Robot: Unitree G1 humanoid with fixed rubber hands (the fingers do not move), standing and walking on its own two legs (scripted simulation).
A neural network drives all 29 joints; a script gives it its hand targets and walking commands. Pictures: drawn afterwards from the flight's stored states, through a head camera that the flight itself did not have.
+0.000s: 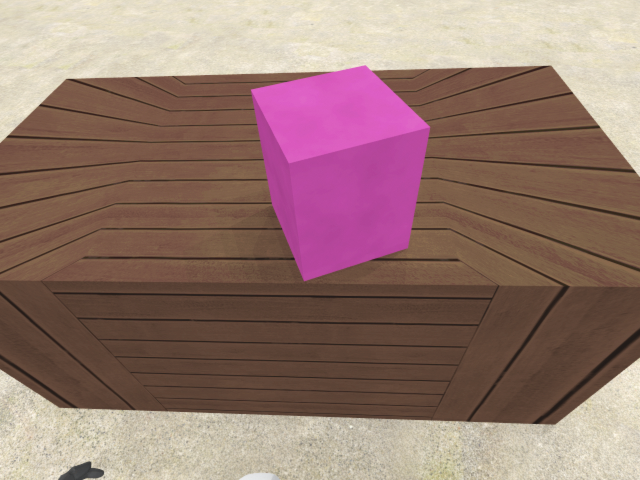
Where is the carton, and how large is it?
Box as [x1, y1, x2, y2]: [251, 65, 429, 280]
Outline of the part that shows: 365,65 251,90 272,205 304,280 406,248 408,244 429,126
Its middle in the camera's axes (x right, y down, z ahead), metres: +0.03 -0.11 +0.67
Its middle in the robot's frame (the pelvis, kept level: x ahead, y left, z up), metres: +0.59 +0.00 +0.05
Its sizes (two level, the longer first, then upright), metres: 0.210 0.200 0.250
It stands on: a pedestal, 0.69 m high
